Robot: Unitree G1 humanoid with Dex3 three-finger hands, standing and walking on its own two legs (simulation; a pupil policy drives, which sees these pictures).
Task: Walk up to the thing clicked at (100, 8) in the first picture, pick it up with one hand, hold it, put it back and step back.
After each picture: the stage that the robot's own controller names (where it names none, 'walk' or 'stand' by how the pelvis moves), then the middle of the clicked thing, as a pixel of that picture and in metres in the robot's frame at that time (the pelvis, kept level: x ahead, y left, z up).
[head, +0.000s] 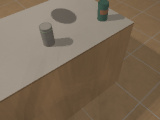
stand; (102, 10) +0.93 -0.09 -0.05
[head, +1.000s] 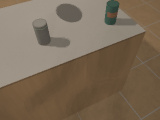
sink last; (111, 13) +0.81 -0.13 -0.02
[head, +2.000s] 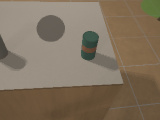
sink last; (89, 46) +0.54 +0.01 -0.01
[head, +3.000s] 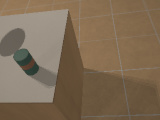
rise first; (26, 62) +0.48 +0.31 -0.03
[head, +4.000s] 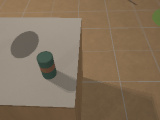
stand; (47, 65) +0.48 +0.19 -0.04
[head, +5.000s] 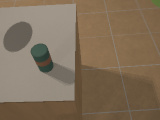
stand; (42, 58) +0.47 +0.21 -0.04
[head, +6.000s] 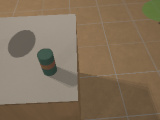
stand; (47, 62) +0.49 +0.19 -0.05
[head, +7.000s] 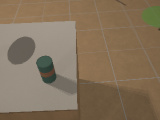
stand; (46, 70) +0.47 +0.19 -0.05
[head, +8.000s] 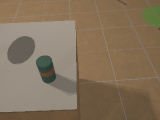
stand; (46, 69) +0.47 +0.19 -0.05
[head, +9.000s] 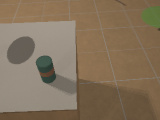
stand; (46, 69) +0.47 +0.19 -0.05
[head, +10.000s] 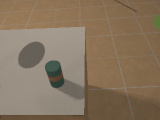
rise first; (55, 74) +0.46 +0.18 -0.05
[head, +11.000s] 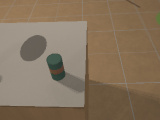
go down; (56, 67) +0.48 +0.18 -0.05
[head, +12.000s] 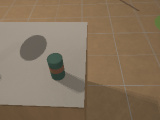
go down; (56, 67) +0.49 +0.16 -0.04
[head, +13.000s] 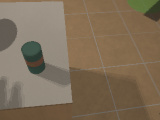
go down; (34, 58) +0.47 +0.17 +0.00
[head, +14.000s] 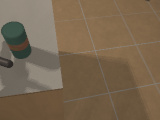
close in; (17, 41) +0.49 +0.18 +0.03
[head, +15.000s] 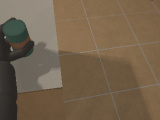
close; (19, 39) +0.50 +0.17 +0.04
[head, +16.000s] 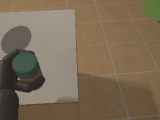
lift; (29, 72) +0.35 +0.18 +0.10
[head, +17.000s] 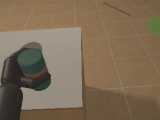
hold; (35, 70) +0.32 +0.16 +0.16
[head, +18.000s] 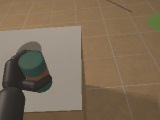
hold; (37, 72) +0.32 +0.16 +0.15
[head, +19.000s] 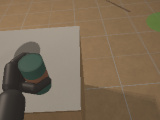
hold; (36, 75) +0.32 +0.16 +0.14
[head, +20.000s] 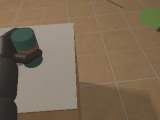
crouch; (28, 48) +0.41 +0.18 +0.16
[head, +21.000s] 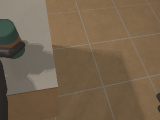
lower; (9, 40) +0.49 +0.18 +0.02
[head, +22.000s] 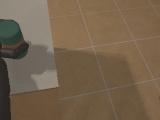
lower; (13, 41) +0.48 +0.18 +0.04
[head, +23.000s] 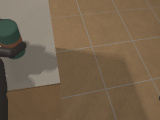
lower; (10, 40) +0.49 +0.18 +0.04
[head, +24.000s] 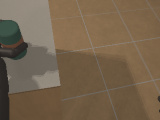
lower; (12, 41) +0.49 +0.18 +0.04
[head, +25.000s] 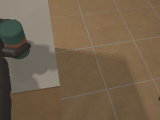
loosen; (15, 40) +0.49 +0.17 +0.04
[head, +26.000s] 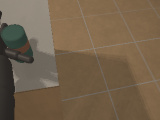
withdraw; (18, 44) +0.48 +0.17 +0.04
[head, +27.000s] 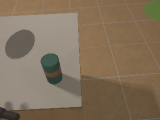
sink last; (52, 69) +0.44 +0.15 -0.01
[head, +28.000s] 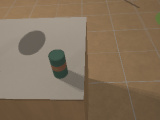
stand; (58, 64) +0.48 +0.16 +0.00
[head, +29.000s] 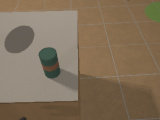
stand; (50, 63) +0.46 +0.16 +0.01
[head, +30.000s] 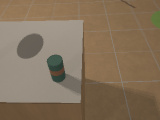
stand; (56, 68) +0.48 +0.16 -0.05
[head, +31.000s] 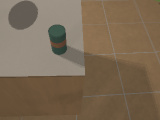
walk; (58, 40) +0.54 +0.11 -0.03
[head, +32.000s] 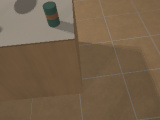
walk; (51, 14) +0.76 +0.21 -0.03
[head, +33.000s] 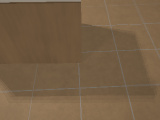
stand; out of the picture +1.12 +0.14 -0.03
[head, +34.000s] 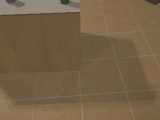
stand; out of the picture +1.12 +0.17 -0.05
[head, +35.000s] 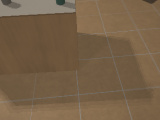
stand; out of the picture +1.13 +0.19 -0.06
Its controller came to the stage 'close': yes
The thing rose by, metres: 0.21
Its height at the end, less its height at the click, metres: +0.00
